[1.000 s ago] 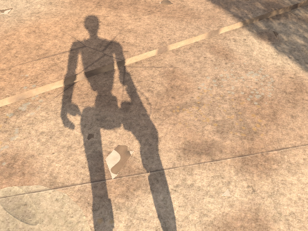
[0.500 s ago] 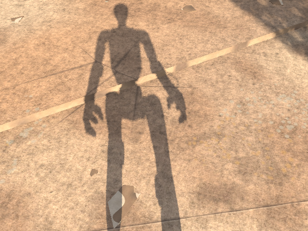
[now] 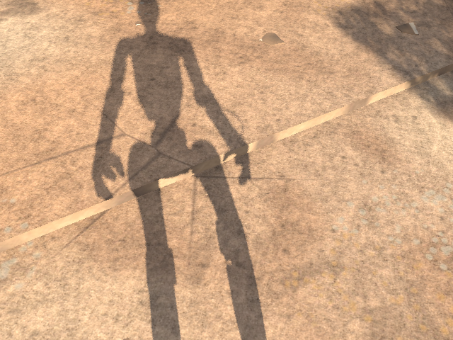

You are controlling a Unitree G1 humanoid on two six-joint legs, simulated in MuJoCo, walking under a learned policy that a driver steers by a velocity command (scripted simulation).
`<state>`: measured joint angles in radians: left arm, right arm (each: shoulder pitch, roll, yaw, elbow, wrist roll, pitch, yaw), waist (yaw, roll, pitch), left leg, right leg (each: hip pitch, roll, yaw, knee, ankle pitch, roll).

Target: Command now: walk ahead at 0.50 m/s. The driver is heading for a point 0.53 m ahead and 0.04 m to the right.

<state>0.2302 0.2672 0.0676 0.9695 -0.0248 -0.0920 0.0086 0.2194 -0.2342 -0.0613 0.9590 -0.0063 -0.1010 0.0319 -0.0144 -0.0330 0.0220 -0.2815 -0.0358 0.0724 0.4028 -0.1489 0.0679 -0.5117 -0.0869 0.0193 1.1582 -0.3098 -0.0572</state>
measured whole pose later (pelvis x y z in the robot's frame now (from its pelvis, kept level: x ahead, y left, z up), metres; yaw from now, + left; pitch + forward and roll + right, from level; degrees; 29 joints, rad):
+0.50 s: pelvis +0.29 -0.06 -0.01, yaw +0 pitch +2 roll +0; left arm 0.12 0.24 0.07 0.91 -0.01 -0.10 -0.03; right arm 0.31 -0.25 -0.06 1.00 0.03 -0.09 0.00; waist -0.01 0.02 0.03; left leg -0.34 0.03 -0.03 1.17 -0.42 0.04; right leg -0.39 0.02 -0.07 0.51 -0.15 -0.06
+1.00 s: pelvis +0.46 -0.04 -0.01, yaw -1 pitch +1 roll +0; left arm 0.18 0.24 0.04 1.02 0.01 0.00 0.03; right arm 0.10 -0.20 -0.04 0.96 -0.01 -0.02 -0.01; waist 0.03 -0.03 0.02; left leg -0.40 0.00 0.04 0.52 -0.14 0.02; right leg -0.22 -0.01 -0.01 0.56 -0.36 0.00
